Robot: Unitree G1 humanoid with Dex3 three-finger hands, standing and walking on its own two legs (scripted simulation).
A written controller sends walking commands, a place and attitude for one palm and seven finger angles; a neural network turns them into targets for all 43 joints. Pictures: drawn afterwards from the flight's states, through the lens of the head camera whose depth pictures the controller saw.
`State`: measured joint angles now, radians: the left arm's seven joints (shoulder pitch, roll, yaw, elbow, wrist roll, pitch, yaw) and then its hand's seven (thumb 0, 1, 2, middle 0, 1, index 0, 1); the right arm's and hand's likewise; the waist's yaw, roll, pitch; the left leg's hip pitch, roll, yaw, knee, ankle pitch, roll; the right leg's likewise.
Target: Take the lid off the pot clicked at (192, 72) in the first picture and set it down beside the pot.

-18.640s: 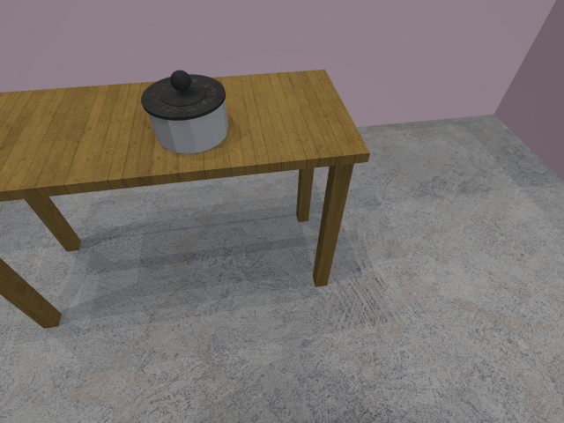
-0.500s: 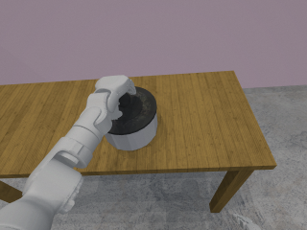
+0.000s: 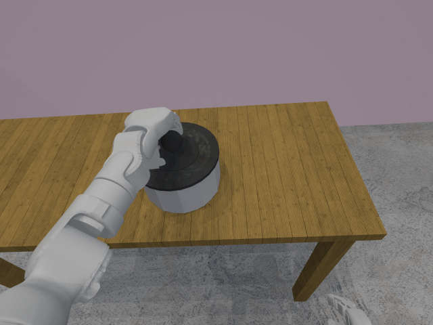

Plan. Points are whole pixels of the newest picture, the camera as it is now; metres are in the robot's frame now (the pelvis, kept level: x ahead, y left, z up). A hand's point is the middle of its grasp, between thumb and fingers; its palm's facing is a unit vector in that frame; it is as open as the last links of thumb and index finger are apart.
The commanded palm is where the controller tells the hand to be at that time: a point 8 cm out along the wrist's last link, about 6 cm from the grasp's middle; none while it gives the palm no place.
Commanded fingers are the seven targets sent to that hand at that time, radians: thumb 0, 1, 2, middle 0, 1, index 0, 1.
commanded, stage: close the fingers and squeeze the knob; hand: left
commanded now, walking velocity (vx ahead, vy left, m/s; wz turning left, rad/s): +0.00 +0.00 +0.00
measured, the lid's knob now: (171, 141) +0.47 +0.10 +0.08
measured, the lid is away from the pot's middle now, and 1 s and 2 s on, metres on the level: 0.00 0.00 0.01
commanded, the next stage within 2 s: lift the lid straight up in 1.14 s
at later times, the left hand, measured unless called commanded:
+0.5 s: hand (159, 146) +0.43 +0.12 +0.10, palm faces -0.29 -0.06 -0.96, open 8.3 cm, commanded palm +0.42 +0.11 +0.17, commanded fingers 0.00 0.27 0.94 -0.73 -0.94 -0.73 -0.94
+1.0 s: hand (159, 148) +0.43 +0.12 +0.10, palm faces -0.30 -0.07 -0.95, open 8.2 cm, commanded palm +0.42 +0.11 +0.17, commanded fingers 0.00 0.47 1.11 -0.99 -1.03 -0.75 -0.92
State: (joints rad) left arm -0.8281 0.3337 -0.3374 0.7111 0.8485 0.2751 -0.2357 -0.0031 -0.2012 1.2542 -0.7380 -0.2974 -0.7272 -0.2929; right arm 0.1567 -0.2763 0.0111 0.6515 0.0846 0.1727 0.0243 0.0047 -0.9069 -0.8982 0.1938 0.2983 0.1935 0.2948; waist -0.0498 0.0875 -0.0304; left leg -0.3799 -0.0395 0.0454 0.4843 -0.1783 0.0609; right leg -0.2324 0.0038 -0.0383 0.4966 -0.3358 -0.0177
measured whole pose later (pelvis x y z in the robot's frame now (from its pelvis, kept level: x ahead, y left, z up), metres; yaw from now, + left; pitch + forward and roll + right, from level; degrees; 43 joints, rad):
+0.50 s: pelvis +0.00 +0.00 +0.00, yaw +0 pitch +4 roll +0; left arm -0.85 0.30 -0.37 0.70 0.85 0.31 -0.23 0.00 0.12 1.05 -0.69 -0.85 -0.62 -0.82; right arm 0.15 -0.26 0.02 0.66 0.09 0.18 0.04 0.00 -0.91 -0.90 0.19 0.30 0.19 0.29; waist -0.04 0.10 -0.03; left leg -0.39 -0.05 0.04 0.49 -0.18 0.07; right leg -0.24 -0.01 -0.04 0.51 -0.34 -0.01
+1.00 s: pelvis +0.00 +0.00 +0.00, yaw +0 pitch +4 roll +0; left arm -0.85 0.31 -0.36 0.73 0.85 0.29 -0.22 0.01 0.18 1.00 -0.87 -0.98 -0.58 -0.84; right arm 0.17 -0.28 0.01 0.67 0.09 0.17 0.03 0.00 -0.91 -0.90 0.19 0.30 0.19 0.29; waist -0.05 0.09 -0.03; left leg -0.38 -0.04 0.04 0.49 -0.18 0.06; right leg -0.23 0.00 -0.04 0.50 -0.34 -0.01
